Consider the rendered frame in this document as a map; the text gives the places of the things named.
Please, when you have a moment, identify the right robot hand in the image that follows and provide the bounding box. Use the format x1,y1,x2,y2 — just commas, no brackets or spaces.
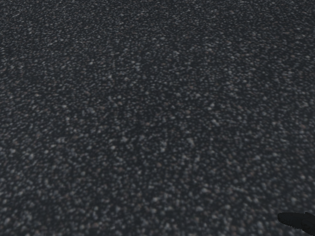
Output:
278,211,315,236

